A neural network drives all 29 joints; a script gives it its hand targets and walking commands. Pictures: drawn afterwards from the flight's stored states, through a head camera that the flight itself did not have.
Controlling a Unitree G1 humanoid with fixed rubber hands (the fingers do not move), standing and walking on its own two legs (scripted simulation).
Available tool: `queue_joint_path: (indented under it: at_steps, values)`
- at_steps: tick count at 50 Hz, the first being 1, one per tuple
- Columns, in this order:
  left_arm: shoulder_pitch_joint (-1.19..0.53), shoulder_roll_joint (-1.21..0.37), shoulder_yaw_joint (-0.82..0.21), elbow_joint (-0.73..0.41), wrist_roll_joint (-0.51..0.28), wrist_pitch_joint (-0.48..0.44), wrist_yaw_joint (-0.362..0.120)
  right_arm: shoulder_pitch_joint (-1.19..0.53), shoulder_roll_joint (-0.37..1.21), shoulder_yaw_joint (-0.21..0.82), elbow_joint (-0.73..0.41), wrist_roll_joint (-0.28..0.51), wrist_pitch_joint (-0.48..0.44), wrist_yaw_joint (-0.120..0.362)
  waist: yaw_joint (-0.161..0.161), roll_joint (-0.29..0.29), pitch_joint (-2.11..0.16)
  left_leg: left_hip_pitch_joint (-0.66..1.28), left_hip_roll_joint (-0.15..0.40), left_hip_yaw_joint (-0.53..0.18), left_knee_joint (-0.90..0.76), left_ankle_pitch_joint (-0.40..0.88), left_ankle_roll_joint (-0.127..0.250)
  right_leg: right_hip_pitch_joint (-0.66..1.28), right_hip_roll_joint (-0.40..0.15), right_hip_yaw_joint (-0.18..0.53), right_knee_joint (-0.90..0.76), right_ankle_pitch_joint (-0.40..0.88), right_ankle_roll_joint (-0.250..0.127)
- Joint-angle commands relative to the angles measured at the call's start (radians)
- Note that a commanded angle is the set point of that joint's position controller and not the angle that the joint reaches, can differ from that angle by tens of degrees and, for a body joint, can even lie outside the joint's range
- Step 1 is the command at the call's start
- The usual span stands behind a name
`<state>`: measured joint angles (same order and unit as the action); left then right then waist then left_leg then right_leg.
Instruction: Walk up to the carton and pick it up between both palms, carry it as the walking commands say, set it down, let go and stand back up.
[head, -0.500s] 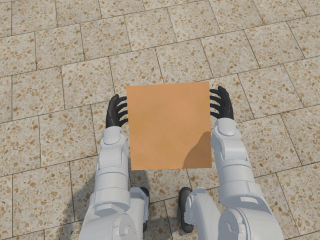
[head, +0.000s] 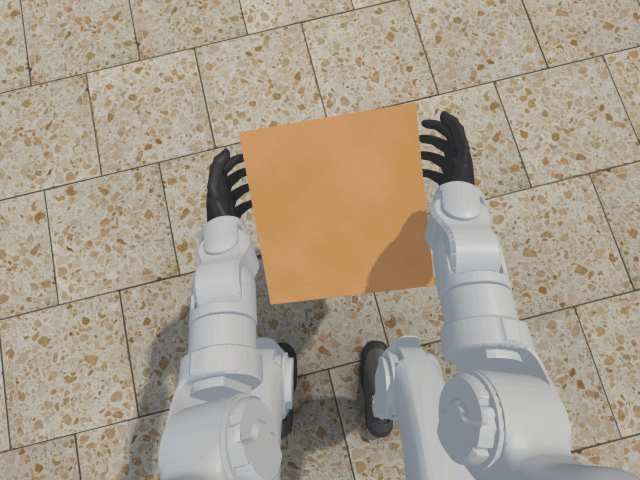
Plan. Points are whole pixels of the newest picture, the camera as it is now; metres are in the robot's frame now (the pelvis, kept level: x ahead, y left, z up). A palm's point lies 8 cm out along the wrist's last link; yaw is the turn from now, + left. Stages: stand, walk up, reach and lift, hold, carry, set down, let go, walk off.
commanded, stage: set down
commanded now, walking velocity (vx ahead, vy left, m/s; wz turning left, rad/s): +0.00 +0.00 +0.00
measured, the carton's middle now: (340, 199) +0.47 +0.00 -0.20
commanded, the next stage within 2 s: none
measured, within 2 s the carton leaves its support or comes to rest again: neither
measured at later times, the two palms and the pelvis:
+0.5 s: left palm (240, 214) +0.45 +0.14 -0.19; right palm (431, 182) +0.49 -0.13 -0.16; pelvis -0.02 +0.01 -0.06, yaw -1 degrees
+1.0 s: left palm (257, 213) +0.48 +0.14 -0.29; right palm (419, 190) +0.51 -0.14 -0.28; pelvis -0.04 +0.00 -0.12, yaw +1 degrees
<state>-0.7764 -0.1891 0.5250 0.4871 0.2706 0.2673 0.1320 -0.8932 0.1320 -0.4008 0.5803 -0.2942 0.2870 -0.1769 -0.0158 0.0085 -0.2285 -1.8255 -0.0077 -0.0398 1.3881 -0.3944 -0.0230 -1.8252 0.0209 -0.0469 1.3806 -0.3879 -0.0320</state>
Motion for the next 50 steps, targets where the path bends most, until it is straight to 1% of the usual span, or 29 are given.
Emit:
queue_joint_path:
  at_steps: [1, 2, 3, 4, 6, 7, 8, 11, 15, 17, 19, 21, 22, 24, 26, 28, 29, 30, 32, 38, 40, 42, 43, 44, 46, 47, 48, 49, 50]
  values:
    - [-0.793, -0.789, -0.666, 0.013, -0.162, -0.021, -0.311, -0.537, 0.969, 0.565, 0.155, 0.180, 0.005, 0.411, 0.073, -0.021, -1.001, 0.445, -0.138, 0.078, 0.026, 0.168, 0.003, 0.573, 0.137, 0.099, -0.007, 0.190, 0.049]
    - [-0.828, -0.783, -0.673, -0.013, -0.165, -0.019, -0.310, -0.506, 0.975, 0.533, 0.186, 0.167, 0.013, 0.412, 0.050, 0.000, -1.019, 0.425, -0.136, 0.092, 0.041, 0.158, 0.000, 0.585, 0.139, 0.107, -0.009, 0.196, 0.044]
    - [-0.808, -0.773, -0.658, 0.029, -0.154, -0.016, -0.308, -0.532, 0.964, 0.537, 0.188, 0.170, 0.014, 0.409, 0.069, 0.005, -0.991, 0.410, -0.138, 0.088, 0.045, 0.130, 0.005, 0.564, 0.139, 0.108, 0.000, 0.158, 0.044]
    - [-0.819, -0.787, -0.653, 0.014, -0.171, -0.017, -0.309, -0.547, 0.946, 0.553, 0.154, 0.168, 0.011, 0.407, 0.060, -0.029, -1.016, 0.405, -0.137, 0.087, 0.057, 0.165, -0.001, 0.562, 0.137, 0.100, 0.016, 0.193, 0.047]
    - [-0.846, -0.785, -0.647, 0.035, -0.163, -0.010, -0.304, -0.536, 0.932, 0.514, 0.200, 0.162, 0.015, 0.406, 0.058, 0.016, -0.976, 0.411, -0.135, 0.088, 0.062, 0.140, -0.006, 0.503, 0.141, 0.094, 0.028, 0.157, 0.041]
    - [-0.853, -0.786, -0.647, 0.017, -0.157, -0.014, -0.300, -0.558, 0.937, 0.505, 0.198, 0.154, 0.014, 0.408, 0.040, -0.006, -0.997, 0.411, -0.133, 0.083, 0.075, 0.147, -0.002, 0.488, 0.141, 0.085, 0.044, 0.159, 0.046]
    - [-0.846, -0.771, -0.638, 0.032, -0.147, -0.012, -0.294, -0.554, 0.937, 0.500, 0.213, 0.156, 0.015, 0.411, 0.060, 0.013, -0.978, 0.404, -0.136, 0.085, 0.074, 0.140, -0.006, 0.475, 0.145, 0.087, 0.050, 0.150, 0.042]
    - [-0.902, -0.754, -0.637, 0.020, -0.157, -0.011, -0.291, -0.623, 0.891, 0.500, 0.179, 0.165, 0.012, 0.412, 0.054, 0.005, -0.998, 0.393, -0.131, 0.086, 0.096, 0.129, -0.006, 0.447, 0.147, 0.072, 0.077, 0.136, 0.042]
    - [-0.994, -0.749, -0.628, 0.017, -0.168, -0.004, -0.278, -0.631, 0.863, 0.449, 0.248, 0.149, 0.021, 0.416, 0.033, 0.052, -0.975, 0.384, -0.130, 0.091, 0.125, 0.079, -0.014, 0.390, 0.147, 0.074, 0.105, 0.080, 0.026]
    - [-0.993, -0.725, -0.618, 0.028, -0.159, -0.004, -0.276, -0.658, 0.865, 0.446, 0.239, 0.156, 0.022, 0.416, 0.056, 0.051, -0.970, 0.363, -0.130, 0.098, 0.132, 0.079, -0.011, 0.378, 0.145, 0.073, 0.115, 0.085, 0.031]
    - [-0.971, -0.747, -0.621, 0.058, -0.155, 0.001, -0.272, -0.666, 0.845, 0.441, 0.229, 0.144, 0.016, 0.417, 0.016, 0.034, -0.983, 0.391, -0.128, 0.084, 0.145, 0.100, -0.014, 0.345, 0.148, 0.046, 0.140, 0.094, 0.035]
    - [-1.032, -0.721, -0.650, -0.017, -0.169, -0.009, -0.263, -0.681, 0.853, 0.462, 0.221, 0.177, 0.014, 0.423, 0.052, 0.064, -1.027, 0.404, -0.131, 0.099, 0.166, 0.135, -0.019, 0.347, 0.152, 0.057, 0.159, 0.123, 0.031]
    - [-1.058, -0.703, -0.641, -0.022, -0.174, -0.008, -0.262, -0.695, 0.848, 0.458, 0.222, 0.168, 0.022, 0.423, 0.031, 0.027, -1.034, 0.386, -0.130, 0.095, 0.176, 0.124, -0.013, 0.348, 0.151, 0.048, 0.167, 0.120, 0.034]
    - [-1.048, -0.724, -0.634, 0.018, -0.173, 0.002, -0.261, -0.708, 0.825, 0.452, 0.236, 0.173, 0.021, 0.422, 0.035, 0.076, -1.013, 0.373, -0.129, 0.103, 0.190, 0.104, -0.018, 0.326, 0.143, 0.059, 0.176, 0.100, 0.027]
    - [-1.058, -0.732, -0.637, 0.014, -0.180, 0.000, -0.258, -0.706, 0.812, 0.454, 0.220, 0.166, 0.018, 0.420, 0.020, 0.063, -1.034, 0.378, -0.129, 0.102, 0.212, 0.120, -0.021, 0.306, 0.144, 0.053, 0.195, 0.111, 0.027]
    - [-1.037, -0.706, -0.607, 0.049, -0.162, 0.003, -0.257, -0.762, 0.820, 0.469, 0.224, 0.181, 0.027, 0.420, 0.053, 0.021, -1.009, 0.324, -0.131, 0.108, 0.218, 0.109, -0.013, 0.325, 0.138, 0.056, 0.203, 0.110, 0.041]
    - [-1.084, -0.691, -0.616, 0.013, -0.184, -0.003, -0.259, -0.742, 0.809, 0.465, 0.228, 0.175, 0.027, 0.418, 0.036, -0.001, -1.005, 0.298, -0.129, 0.110, 0.228, 0.099, -0.013, 0.333, 0.140, 0.055, 0.207, 0.114, 0.038]
    - [-1.072, -0.682, -0.606, 0.051, -0.172, -0.002, -0.258, -0.728, 0.821, 0.447, 0.272, 0.166, 0.029, 0.419, 0.033, 0.015, -0.972, 0.286, -0.125, 0.108, 0.235, 0.085, -0.010, 0.307, 0.138, 0.058, 0.213, 0.103, 0.038]
    - [-1.061, -0.681, -0.615, 0.039, -0.176, -0.006, -0.257, -0.775, 0.805, 0.488, 0.193, 0.197, 0.020, 0.412, 0.062, 0.014, -1.045, 0.308, -0.127, 0.115, 0.259, 0.148, -0.011, 0.325, 0.140, 0.060, 0.236, 0.156, 0.043]
    - [-1.120, -0.637, -0.600, 0.050, -0.195, -0.004, -0.261, -0.813, 0.769, 0.483, 0.230, 0.196, 0.030, 0.405, 0.051, -0.021, -1.010, 0.223, -0.125, 0.122, 0.303, 0.090, -0.006, 0.302, 0.128, 0.065, 0.269, 0.120, 0.042]
    - [-1.120, -0.615, -0.606, 0.056, -0.189, -0.005, -0.259, -0.824, 0.762, 0.482, 0.224, 0.208, 0.023, 0.405, 0.071, 0.013, -1.017, 0.229, -0.122, 0.126, 0.312, 0.112, -0.011, 0.288, 0.125, 0.071, 0.290, 0.145, 0.038]
    - [-1.165, -0.613, -0.619, 0.036, -0.219, -0.008, -0.259, -0.852, 0.753, 0.509, 0.203, 0.221, 0.023, 0.399, 0.053, -0.012, -1.087, 0.225, -0.127, 0.132, 0.344, 0.110, -0.009, 0.346, 0.122, 0.073, 0.301, 0.156, 0.038]
    - [-1.164, -0.600, -0.624, 0.033, -0.230, -0.010, -0.259, -0.920, 0.745, 0.541, 0.156, 0.249, 0.022, 0.391, 0.074, -0.034, -1.136, 0.230, -0.129, 0.135, 0.355, 0.114, -0.002, 0.376, 0.118, 0.072, 0.322, 0.164, 0.043]
    - [-1.201, -0.598, -0.648, 0.004, -0.251, -0.010, -0.260, -0.908, 0.726, 0.542, 0.156, 0.250, 0.021, 0.390, 0.049, -0.015, -1.156, 0.250, -0.125, 0.131, 0.358, 0.131, -0.008, 0.366, 0.120, 0.065, 0.338, 0.178, 0.037]
    - [-1.170, -0.586, -0.644, 0.056, -0.245, 0.003, -0.263, -0.935, 0.699, 0.551, 0.158, 0.248, 0.028, 0.387, 0.039, -0.042, -1.178, 0.262, -0.122, 0.127, 0.373, 0.113, -0.005, 0.393, 0.114, 0.052, 0.360, 0.165, 0.046]
    - [-1.231, -0.583, -0.665, 0.005, -0.266, -0.004, -0.260, -0.949, 0.697, 0.558, 0.152, 0.265, 0.024, 0.383, 0.060, -0.009, -1.223, 0.278, -0.123, 0.142, 0.389, 0.113, -0.013, 0.421, 0.109, 0.069, 0.363, 0.165, 0.035]
    - [-1.265, -0.569, -0.683, -0.045, -0.285, -0.005, -0.258, -0.980, 0.693, 0.590, 0.099, 0.281, 0.025, 0.377, 0.062, -0.030, -1.331, 0.327, -0.123, 0.147, 0.408, 0.156, -0.013, 0.472, 0.108, 0.064, 0.388, 0.210, 0.039]
    - [-1.265, -0.539, -0.690, -0.007, -0.288, 0.003, -0.253, -1.021, 0.664, 0.596, 0.108, 0.297, 0.029, 0.373, 0.069, -0.009, -1.351, 0.330, -0.119, 0.155, 0.414, 0.133, -0.017, 0.500, 0.101, 0.060, 0.397, 0.193, 0.041]
    - [-1.325, -0.525, -0.712, -0.072, -0.316, 0.003, -0.250, -1.051, 0.682, 0.630, 0.082, 0.317, 0.037, 0.366, 0.070, -0.047, -1.457, 0.350, -0.122, 0.160, 0.431, 0.140, -0.011, 0.593, 0.098, 0.066, 0.417, 0.232, 0.040]
